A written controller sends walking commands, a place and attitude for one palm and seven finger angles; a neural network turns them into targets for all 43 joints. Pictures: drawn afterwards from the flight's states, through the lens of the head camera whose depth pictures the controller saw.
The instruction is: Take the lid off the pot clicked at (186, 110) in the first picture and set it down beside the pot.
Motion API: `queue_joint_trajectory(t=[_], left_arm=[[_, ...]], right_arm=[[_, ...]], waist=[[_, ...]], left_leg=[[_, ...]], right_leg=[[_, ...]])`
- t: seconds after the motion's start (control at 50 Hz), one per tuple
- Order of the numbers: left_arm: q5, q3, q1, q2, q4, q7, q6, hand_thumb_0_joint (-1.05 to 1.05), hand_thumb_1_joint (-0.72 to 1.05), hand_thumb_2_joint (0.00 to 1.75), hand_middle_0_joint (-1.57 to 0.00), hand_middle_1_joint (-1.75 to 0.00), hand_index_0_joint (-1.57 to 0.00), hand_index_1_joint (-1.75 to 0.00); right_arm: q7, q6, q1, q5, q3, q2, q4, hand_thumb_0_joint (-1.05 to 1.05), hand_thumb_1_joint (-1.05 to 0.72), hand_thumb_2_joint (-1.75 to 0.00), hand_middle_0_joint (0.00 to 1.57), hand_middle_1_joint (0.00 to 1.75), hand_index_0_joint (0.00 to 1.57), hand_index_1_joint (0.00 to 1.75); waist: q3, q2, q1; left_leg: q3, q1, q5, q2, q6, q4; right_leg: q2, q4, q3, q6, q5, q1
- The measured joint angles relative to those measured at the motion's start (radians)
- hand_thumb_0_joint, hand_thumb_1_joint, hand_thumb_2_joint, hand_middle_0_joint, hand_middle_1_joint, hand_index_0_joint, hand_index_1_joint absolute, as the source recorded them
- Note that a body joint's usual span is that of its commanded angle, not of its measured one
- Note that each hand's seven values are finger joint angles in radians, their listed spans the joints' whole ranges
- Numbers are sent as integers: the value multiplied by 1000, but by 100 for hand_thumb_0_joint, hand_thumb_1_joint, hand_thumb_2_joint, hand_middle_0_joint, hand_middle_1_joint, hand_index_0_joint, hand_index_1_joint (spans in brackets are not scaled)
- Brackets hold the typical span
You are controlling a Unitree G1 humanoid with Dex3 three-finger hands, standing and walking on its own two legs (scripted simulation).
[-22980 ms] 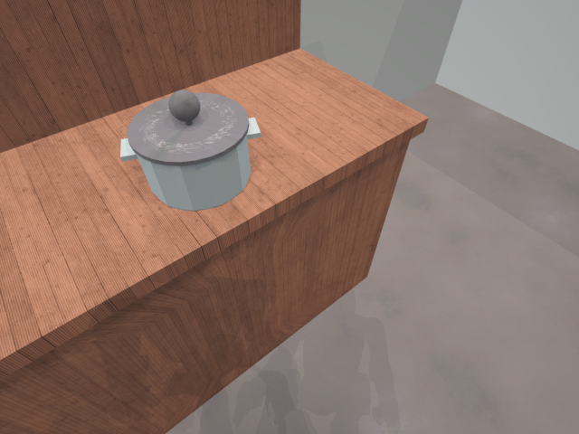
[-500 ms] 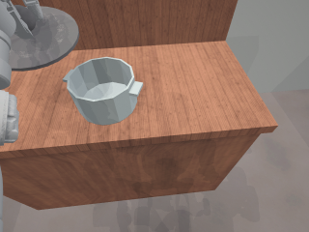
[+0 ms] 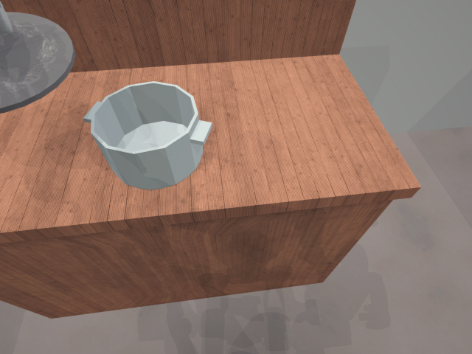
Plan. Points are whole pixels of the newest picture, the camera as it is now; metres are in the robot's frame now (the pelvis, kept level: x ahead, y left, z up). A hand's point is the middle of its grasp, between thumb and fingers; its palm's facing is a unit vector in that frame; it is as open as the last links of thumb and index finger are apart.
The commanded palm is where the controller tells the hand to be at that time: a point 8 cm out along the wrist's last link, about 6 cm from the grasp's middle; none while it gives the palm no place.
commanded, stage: move the lid sideways beside the pot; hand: left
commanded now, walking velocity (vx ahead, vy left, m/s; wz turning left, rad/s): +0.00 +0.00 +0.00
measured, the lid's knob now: out of the picture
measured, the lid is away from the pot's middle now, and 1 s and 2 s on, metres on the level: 0.18 0.22 0.24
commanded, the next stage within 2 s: lower the lid onto the table in 0.98 s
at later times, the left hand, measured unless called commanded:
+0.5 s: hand out of the picture +0.45 +0.36 +0.29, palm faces -0.22 -0.14 -0.97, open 7.7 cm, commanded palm +0.48 +0.37 +0.38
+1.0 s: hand out of the picture +0.46 +0.35 +0.29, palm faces -0.22 -0.14 -0.97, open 7.7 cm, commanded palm +0.50 +0.36 +0.38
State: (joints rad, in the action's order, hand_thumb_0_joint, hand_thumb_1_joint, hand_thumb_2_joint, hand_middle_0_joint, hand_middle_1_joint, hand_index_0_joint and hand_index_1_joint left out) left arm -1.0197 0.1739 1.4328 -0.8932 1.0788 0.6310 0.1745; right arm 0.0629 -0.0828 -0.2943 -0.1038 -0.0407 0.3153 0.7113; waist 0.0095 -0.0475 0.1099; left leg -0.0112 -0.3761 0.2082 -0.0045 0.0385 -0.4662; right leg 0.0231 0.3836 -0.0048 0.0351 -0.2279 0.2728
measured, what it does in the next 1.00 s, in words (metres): stands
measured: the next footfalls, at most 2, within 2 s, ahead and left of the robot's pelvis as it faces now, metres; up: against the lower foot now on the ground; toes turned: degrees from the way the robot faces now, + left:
none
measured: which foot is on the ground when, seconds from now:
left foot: down 0.00-1.00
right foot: down 0.00-1.00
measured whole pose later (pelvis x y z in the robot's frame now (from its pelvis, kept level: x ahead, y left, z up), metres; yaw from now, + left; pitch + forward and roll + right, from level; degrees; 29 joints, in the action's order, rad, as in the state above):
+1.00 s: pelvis +0.00 +0.01 +0.00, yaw -1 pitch +8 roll -2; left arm -1.03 0.14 1.46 -1.02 1.12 0.65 0.09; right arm 0.08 -0.08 -0.31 -0.13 -0.07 0.32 0.71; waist -0.01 -0.04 0.12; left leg -0.01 -0.42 0.24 0.00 0.04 -0.52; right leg 0.01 0.41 0.00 0.04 -0.24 0.30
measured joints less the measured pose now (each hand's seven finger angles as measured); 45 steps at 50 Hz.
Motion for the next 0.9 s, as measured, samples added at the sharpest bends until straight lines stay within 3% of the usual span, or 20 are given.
queue_joint_trajectory(t=[0.56,0.72,0.9], left_arm=[[-18,-44,-4,-149,29,14,-59,0,23,66,-68,-98,-67,-99],[-13,5,9,-134,23,17,-53,0,23,66,-68,-98,-67,-99],[-5,-20,2,-124,18,21,-81,0,23,66,-68,-98,-67,-99]], right_arm=[[14,-23,-4,-21,-19,4,-12,1,-91,-90,21,30,21,30],[19,-11,-17,-23,-20,2,5,1,-91,-90,21,30,21,30],[24,5,-12,-22,-28,3,3,1,-91,-90,21,30,21,30]], waist=[[-24,7,-5],[-29,7,-14],[-30,7,-2]], left_leg=[[3,-28,22,10,0,-37],[11,-35,21,6,2,-43],[3,-41,25,7,5,-52]], right_leg=[[-11,4,-2,0,-4,13],[-7,6,-10,0,-4,15],[-7,16,-2,4,-6,24]])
